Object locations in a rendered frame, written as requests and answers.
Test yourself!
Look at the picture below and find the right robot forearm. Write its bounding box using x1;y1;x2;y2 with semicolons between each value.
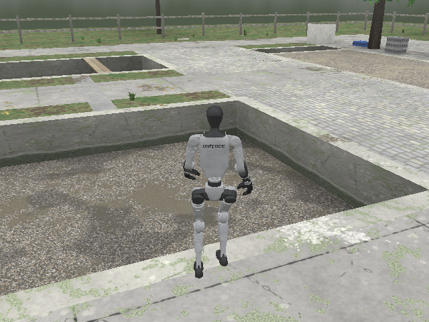
239;163;251;185

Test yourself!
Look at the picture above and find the robot left foot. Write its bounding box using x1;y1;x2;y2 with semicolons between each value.
194;261;204;278

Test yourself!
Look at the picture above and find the right robot hand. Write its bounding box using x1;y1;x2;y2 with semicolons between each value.
237;182;253;195

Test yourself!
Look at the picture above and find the robot right upper arm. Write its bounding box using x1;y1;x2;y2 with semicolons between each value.
229;135;245;172

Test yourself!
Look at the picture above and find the left robot forearm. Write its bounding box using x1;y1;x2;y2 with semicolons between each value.
183;160;192;174

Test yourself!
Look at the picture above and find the left robot hand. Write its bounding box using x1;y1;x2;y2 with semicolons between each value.
184;169;200;180

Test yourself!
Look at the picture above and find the right robot shin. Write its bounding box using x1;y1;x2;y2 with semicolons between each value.
218;212;229;257

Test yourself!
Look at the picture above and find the robot left upper arm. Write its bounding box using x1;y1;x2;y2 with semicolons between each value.
184;134;201;170

